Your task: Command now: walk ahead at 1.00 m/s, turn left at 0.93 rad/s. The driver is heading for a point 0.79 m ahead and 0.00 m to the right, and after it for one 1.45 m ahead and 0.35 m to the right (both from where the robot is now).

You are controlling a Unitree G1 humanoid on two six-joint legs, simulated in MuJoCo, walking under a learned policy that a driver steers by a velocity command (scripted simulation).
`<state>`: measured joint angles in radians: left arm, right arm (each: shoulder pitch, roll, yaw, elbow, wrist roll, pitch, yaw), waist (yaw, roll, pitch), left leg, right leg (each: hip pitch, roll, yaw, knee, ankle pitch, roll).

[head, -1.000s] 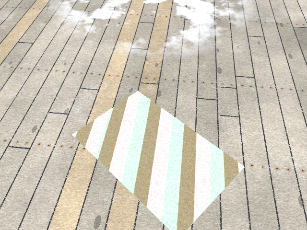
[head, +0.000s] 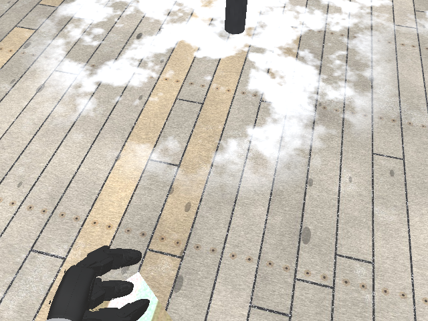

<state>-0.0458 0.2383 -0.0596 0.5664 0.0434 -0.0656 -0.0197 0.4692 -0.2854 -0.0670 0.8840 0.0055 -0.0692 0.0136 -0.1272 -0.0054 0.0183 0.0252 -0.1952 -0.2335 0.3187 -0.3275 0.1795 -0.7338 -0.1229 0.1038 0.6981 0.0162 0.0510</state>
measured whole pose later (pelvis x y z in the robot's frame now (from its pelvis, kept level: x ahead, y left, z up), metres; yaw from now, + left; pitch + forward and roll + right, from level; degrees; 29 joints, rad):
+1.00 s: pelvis +0.83 +0.08 -0.03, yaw -7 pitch +0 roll +0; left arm 0.17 0.35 0.08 0.65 0.00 -0.03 -0.05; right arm 0.14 -0.28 -0.02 0.72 0.01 -0.07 -0.02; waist 0.01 0.00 0.12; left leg -0.31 -0.04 -0.05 1.39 -0.52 -0.06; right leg -0.53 0.16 -0.03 0.66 -0.13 -0.18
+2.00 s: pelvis +0.95 +0.14 +0.01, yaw -51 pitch +1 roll +1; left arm 0.19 0.24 0.03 0.63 0.02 0.02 0.01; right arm 0.19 -0.32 -0.08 0.76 0.00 0.03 -0.03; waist -0.01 0.04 0.02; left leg -0.48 0.03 0.01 0.96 -0.39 -0.08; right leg -0.25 0.02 0.04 0.49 -0.26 -0.03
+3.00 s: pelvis +1.20 -0.15 -0.03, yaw -33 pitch +1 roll +1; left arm 0.22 0.28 0.02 0.70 0.00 -0.09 0.02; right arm 0.14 -0.33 -0.07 0.64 0.01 -0.04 0.04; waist 0.00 0.01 0.11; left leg -0.52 -0.17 0.04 0.60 -0.08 0.16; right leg -0.32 0.04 0.06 1.41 -0.47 0.04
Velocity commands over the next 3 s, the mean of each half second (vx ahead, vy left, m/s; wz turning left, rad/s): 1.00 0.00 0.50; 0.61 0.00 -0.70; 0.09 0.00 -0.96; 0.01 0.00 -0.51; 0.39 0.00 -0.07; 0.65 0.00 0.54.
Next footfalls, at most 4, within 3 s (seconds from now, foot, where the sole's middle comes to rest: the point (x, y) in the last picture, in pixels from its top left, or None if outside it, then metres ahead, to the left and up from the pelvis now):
0.10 right None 0.33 -0.18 -0.77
0.52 left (140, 280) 0.62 0.17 -0.77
0.92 right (173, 182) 0.99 0.04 -0.77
1.40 left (136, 156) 1.14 0.18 -0.77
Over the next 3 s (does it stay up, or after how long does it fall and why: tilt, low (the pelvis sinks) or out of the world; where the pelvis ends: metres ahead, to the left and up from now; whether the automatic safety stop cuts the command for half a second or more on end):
stays up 1.20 -0.15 -0.03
